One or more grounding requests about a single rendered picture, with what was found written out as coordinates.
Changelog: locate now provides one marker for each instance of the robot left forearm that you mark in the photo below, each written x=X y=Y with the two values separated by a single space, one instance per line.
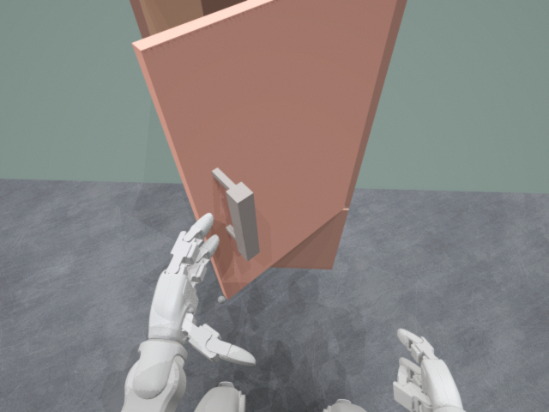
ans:
x=156 y=382

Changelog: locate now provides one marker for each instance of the right robot hand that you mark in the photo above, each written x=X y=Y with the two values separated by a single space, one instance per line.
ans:
x=432 y=385

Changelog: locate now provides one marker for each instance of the left robot hand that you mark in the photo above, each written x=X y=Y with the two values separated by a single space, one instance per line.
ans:
x=175 y=293

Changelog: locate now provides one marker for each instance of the robot left thigh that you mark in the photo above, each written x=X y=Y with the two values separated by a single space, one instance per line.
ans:
x=222 y=399

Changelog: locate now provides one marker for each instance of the cupboard door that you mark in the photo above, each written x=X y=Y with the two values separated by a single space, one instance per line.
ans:
x=275 y=93

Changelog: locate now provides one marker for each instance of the handle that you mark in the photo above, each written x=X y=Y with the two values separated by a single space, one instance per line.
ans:
x=242 y=209

